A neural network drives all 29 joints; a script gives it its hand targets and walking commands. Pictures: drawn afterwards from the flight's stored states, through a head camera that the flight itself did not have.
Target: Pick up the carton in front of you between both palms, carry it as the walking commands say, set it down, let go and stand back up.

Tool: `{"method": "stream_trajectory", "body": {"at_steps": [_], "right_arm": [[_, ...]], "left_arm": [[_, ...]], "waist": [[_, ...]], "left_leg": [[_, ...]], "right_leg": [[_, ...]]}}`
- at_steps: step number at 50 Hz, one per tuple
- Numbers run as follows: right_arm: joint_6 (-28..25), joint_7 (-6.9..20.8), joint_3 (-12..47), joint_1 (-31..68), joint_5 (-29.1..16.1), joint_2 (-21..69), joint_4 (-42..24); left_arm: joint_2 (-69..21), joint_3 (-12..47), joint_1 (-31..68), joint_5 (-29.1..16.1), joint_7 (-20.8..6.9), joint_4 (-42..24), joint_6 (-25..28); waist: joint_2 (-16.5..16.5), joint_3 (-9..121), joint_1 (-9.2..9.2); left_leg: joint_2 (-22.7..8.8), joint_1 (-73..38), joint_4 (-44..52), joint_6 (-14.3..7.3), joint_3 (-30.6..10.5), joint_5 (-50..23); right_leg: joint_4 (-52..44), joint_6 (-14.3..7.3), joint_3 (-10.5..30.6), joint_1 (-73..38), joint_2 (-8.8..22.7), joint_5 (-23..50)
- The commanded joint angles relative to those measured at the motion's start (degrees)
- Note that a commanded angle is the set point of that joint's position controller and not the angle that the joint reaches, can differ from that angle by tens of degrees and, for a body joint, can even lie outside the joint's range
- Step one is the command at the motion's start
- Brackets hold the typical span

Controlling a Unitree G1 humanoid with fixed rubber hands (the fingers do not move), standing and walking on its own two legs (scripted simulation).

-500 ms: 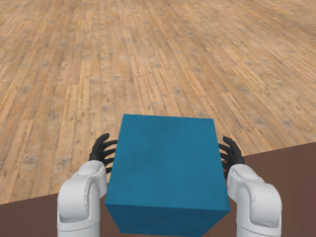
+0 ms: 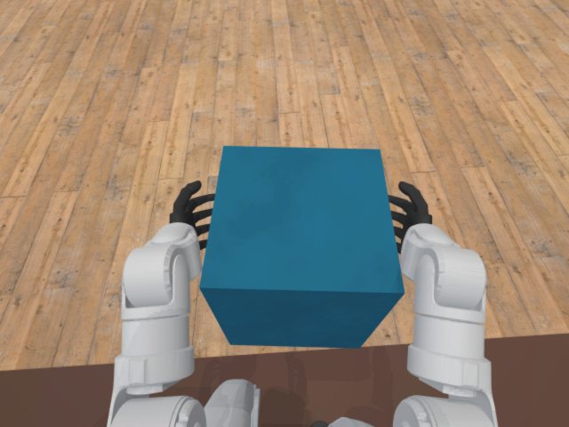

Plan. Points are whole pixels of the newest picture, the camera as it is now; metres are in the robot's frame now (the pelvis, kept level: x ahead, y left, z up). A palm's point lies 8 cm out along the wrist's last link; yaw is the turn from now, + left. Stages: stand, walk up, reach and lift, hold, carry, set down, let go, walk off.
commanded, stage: carry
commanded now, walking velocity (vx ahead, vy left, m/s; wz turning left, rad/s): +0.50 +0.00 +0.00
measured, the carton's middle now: (297, 256) +0.34 +0.02 +0.01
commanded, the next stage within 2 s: none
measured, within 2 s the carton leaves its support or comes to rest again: neither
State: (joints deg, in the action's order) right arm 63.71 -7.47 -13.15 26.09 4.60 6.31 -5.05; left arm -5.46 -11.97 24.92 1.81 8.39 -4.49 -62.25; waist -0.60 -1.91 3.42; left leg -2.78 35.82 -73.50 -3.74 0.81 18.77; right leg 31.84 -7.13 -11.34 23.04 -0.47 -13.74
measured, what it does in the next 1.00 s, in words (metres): goes down: left foot, then right foot 0.07 m lower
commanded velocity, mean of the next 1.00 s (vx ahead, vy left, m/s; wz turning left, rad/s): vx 0.50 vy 0.00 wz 0.00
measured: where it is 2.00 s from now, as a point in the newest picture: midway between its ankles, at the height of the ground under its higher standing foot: (314, 160)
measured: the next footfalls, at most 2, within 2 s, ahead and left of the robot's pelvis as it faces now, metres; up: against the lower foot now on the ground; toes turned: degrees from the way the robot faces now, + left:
left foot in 0.28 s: +0.35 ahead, +0.09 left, +0.00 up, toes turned +3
right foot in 0.68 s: +0.63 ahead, -0.07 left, -0.07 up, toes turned -5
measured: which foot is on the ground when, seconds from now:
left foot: up 0.00-0.26, down 0.28-0.68, up 0.70-1.00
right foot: down 0.00-0.30, up 0.32-0.66, down 0.68-1.00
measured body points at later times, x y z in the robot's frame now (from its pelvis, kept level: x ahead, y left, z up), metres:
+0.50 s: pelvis +0.33 +0.02 +0.01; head +0.41 +0.02 +0.45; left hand +0.70 +0.13 +0.08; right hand +0.67 -0.17 +0.09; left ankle +0.31 +0.08 -0.73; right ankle +0.35 -0.10 -0.68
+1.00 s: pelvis +0.68 -0.02 -0.08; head +0.74 -0.02 +0.37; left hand +1.03 +0.15 -0.01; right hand +1.04 -0.15 -0.02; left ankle +0.81 +0.12 -0.76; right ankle +0.59 -0.07 -0.80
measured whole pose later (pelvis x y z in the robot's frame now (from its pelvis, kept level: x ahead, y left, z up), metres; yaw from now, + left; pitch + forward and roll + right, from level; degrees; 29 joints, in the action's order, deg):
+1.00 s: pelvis +0.68 -0.02 -0.08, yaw -1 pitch +6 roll +1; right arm 62.0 -7.9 -16.4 27.7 4.1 7.1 -3.8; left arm -5.6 -13.3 28.6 1.0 8.9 -0.5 -60.4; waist 0.2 -1.4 5.4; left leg -2.9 43.3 -49.6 -2.2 2.0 11.7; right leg 31.4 -5.8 -5.1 13.6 -3.4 -24.2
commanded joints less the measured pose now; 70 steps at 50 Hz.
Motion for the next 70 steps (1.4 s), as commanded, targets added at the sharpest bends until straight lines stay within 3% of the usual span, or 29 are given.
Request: {"method": "stream_trajectory", "body": {"at_steps": [1,7,10,13,14,15,16,17,19,20,24,28,31,33,34,35,36,38,39,42,51,53,54,55,56,57,58,61,70], "right_arm": [[-3.63,4.12,37.99,35.21,-13.86,47.72,-1.05],[-3.49,3.82,37.00,38.51,-14.56,46.86,1.05],[-2.20,4.04,38.04,39.78,-16.40,47.06,-1.57],[-0.38,4.44,37.43,36.52,-17.07,45.84,-1.91],[0.20,4.68,36.95,35.05,-16.91,45.50,-1.93],[0.43,4.67,36.29,35.24,-16.78,44.40,-1.68],[0.54,4.84,36.96,34.35,-17.53,45.59,-1.32],[0.82,5.33,38.45,34.93,-19.31,48.40,-2.65],[0.40,6.51,42.55,40.33,-23.03,52.70,-6.96],[-0.07,6.91,43.93,42.67,-24.50,53.80,-8.42],[-1.65,7.20,46.00,44.19,-27.01,52.28,-10.94],[-1.27,6.56,43.74,37.88,-25.29,47.18,-7.99],[0.08,6.05,40.99,35.34,-22.41,44.72,-3.26],[1.03,5.65,39.17,35.14,-20.79,44.01,-0.90],[1.79,5.38,37.97,36.39,-20.20,42.90,0.02],[2.71,5.00,36.85,38.26,-19.63,42.23,1.50],[3.79,4.28,35.04,37.76,-18.88,41.04,4.01],[4.53,3.09,32.71,38.71,-17.57,42.23,2.73],[4.25,2.85,32.22,40.92,-16.72,43.86,2.22],[1.83,3.84,32.37,42.53,-14.98,49.35,2.08],[-4.78,4.69,37.68,33.89,-12.92,50.95,-1.24],[-5.34,4.73,39.03,33.02,-13.61,49.72,-3.95],[-5.48,4.78,39.47,31.96,-13.93,48.83,-5.28],[-5.48,4.87,39.95,31.35,-14.28,47.93,-6.73],[-5.26,4.74,39.98,31.24,-14.34,46.08,-6.83],[-4.80,4.50,40.60,28.40,-15.22,44.91,-6.06],[-4.51,4.61,41.53,28.98,-16.96,45.91,-7.60],[-3.90,5.56,44.95,35.90,-21.98,47.96,-13.04],[1.47,8.46,43.81,23.66,-22.12,46.92,-11.37]], "left_arm": [[-50.25,40.67,40.76,-19.09,-7.89,-3.58,2.60],[-48.00,37.16,40.90,-16.74,-6.77,-0.10,2.47],[-47.51,36.68,40.33,-16.55,-6.22,-1.17,1.45],[-47.16,36.52,37.60,-15.26,-5.86,-2.35,-0.47],[-46.59,36.66,37.71,-14.84,-5.81,-3.29,-1.14],[-47.04,36.60,36.99,-14.36,-5.92,-3.56,-2.03],[-47.55,36.62,34.77,-14.17,-5.99,-4.38,-2.63],[-47.21,36.47,37.42,-14.00,-5.81,-6.44,-2.69],[-48.59,35.94,39.14,-13.13,-5.47,-8.46,-2.19],[-48.74,35.78,38.70,-12.43,-5.34,-8.36,-1.74],[-46.64,36.31,36.66,-10.32,-4.52,-9.08,-0.23],[-42.47,36.45,33.67,-9.80,-3.68,-10.48,-1.02],[-38.53,34.82,32.01,-9.09,-4.08,-8.49,-2.71],[-36.80,33.21,32.02,-9.35,-4.44,-6.44,-3.61],[-36.08,32.44,31.81,-9.53,-4.58,-4.84,-3.92],[-34.47,31.16,33.15,-9.64,-4.48,-3.16,-4.36],[-33.83,30.81,34.53,-10.41,-4.02,-0.19,-5.00],[-39.07,31.55,38.08,-13.94,-3.90,-0.13,-4.96],[-42.97,32.66,41.07,-15.61,-4.59,-0.30,-4.78],[-53.09,37.65,49.40,-20.34,-7.04,-2.50,-2.61],[-56.60,42.94,41.08,-20.88,-8.77,-4.24,3.57],[-55.22,43.33,38.41,-20.23,-8.48,-5.59,4.24],[-54.23,43.51,37.74,-19.75,-8.26,-6.69,4.43],[-52.71,43.80,38.28,-19.04,-7.97,-7.93,4.48],[-52.44,43.81,36.45,-18.45,-7.72,-7.57,3.88],[-49.41,42.46,32.11,-17.40,-7.11,-7.43,3.18],[-48.40,41.88,33.59,-17.03,-6.42,-9.13,2.92],[-47.31,39.17,34.01,-14.78,-5.14,-11.12,2.39],[-45.60,39.77,20.54,-9.76,-5.21,-11.96,-2.54]], "waist": [[5.87,27.70,-1.18],[5.05,22.56,0.46],[9.46,23.51,0.23],[6.45,28.97,-6.07],[3.59,28.68,-8.17],[-6.72,33.59,-7.26],[-18.21,36.33,-9.04],[-13.38,33.63,-9.33],[-1.83,28.71,-9.62],[0.02,27.05,-9.50],[-4.40,26.93,-9.26],[-3.68,24.36,-11.12],[-5.10,22.02,-7.48],[-2.09,23.72,-2.36],[2.54,23.81,1.32],[10.55,23.66,0.02],[14.24,25.14,-1.37],[15.98,27.77,0.03],[6.32,25.49,0.04],[1.25,24.21,-0.50],[6.38,26.28,2.26],[9.03,29.73,-1.01],[9.02,33.08,-5.16],[5.38,34.86,-7.48],[-8.00,40.26,-5.68],[-15.37,45.35,-7.67],[-11.65,43.21,-7.69],[-1.78,33.80,-7.07],[-8.59,24.94,-5.00]], "left_leg": [[-1.49,8.19,3.37,0.48,0.60,-2.42],[1.44,5.68,29.15,0.82,5.89,-14.26],[3.52,-5.50,35.97,-1.25,9.09,-23.65],[6.37,-22.91,46.07,-2.41,11.33,-21.57],[3.21,-30.44,48.23,-0.88,7.70,-25.52],[-7.02,-45.78,44.27,-6.00,-7.97,-36.96],[-15.19,-57.15,48.41,-13.52,-28.24,-29.97],[-15.40,-58.57,48.41,-13.67,-28.99,-24.58],[-12.69,-52.58,48.36,-10.97,-22.88,-24.41],[-12.01,-48.65,49.44,-9.93,-20.30,-22.68],[-8.67,-42.77,50.03,-9.07,-10.92,-26.74],[-2.22,-40.02,46.00,-5.11,-3.10,-15.49],[-3.17,-33.03,38.53,-4.90,-2.02,-13.49],[-0.40,-25.10,23.97,-2.86,2.35,-17.00],[2.39,-15.91,13.00,-1.48,5.51,-9.45],[5.63,-1.69,2.18,-0.30,4.50,13.99],[4.98,6.08,-1.85,0.20,-0.16,13.66],[1.30,15.22,-7.15,-0.17,-2.20,10.40],[0.39,14.07,-5.03,0.28,-2.34,7.08],[-1.82,9.95,2.63,2.31,-2.48,3.81],[5.54,1.13,38.05,0.43,8.64,-15.82],[7.45,-14.22,45.83,-0.86,11.00,-22.39],[6.59,-26.78,51.21,-1.01,11.38,-26.66],[0.59,-40.78,49.22,-1.96,4.84,-28.60],[-16.66,-57.23,40.58,-7.34,-15.92,-51.39],[-21.08,-65.50,46.29,-16.06,-31.87,-37.05],[-19.23,-64.49,48.35,-14.86,-31.06,-28.95],[-14.46,-52.44,50.76,-9.29,-19.37,-33.78],[-9.95,-44.29,56.33,-4.58,-2.80,-41.61]], "right_leg": [[-9.80,-5.57,19.50,-25.30,15.61,16.05],[-7.88,-3.27,10.89,-25.49,10.00,31.02],[-5.64,-1.47,6.17,-25.73,9.53,38.47],[13.24,2.03,1.52,-25.20,7.97,46.88],[21.59,3.07,1.85,-18.81,5.84,35.48],[34.18,5.49,3.82,-4.71,3.16,19.91],[46.05,6.54,7.00,15.39,-3.89,-12.14],[48.79,5.56,11.15,23.25,-1.47,-17.16],[39.41,4.59,12.89,25.12,1.24,-12.06],[32.77,4.61,13.13,23.09,1.77,-9.90],[12.05,6.78,6.37,14.80,-1.62,-2.14],[-8.12,5.62,7.06,8.01,-0.08,31.70],[-11.37,3.69,5.28,-4.21,1.01,36.88],[-10.22,2.43,3.60,-17.90,1.43,30.79],[-9.02,2.15,6.76,-26.66,4.71,26.30],[0.37,1.14,15.76,-35.39,10.92,42.96],[2.92,-2.18,26.07,-40.57,16.07,48.19],[-7.36,-11.22,42.06,-36.45,21.52,1.78],[-9.57,-9.99,41.97,-30.77,20.29,0.47],[-8.68,-9.89,34.40,-20.72,18.21,10.84],[-2.33,-2.20,14.13,-31.78,7.80,48.17],[3.92,0.41,10.23,-29.88,7.64,55.40],[10.60,2.61,7.19,-26.07,7.46,52.10],[19.23,4.41,7.13,-14.90,6.83,38.00],[29.44,6.19,7.94,0.69,1.78,-5.10],[45.25,6.79,11.08,13.63,-4.77,-18.00],[48.15,5.70,13.27,19.00,-1.73,-15.72],[37.40,6.13,12.60,19.38,2.22,-9.18],[4.24,8.22,3.69,11.06,1.36,4.42]]}}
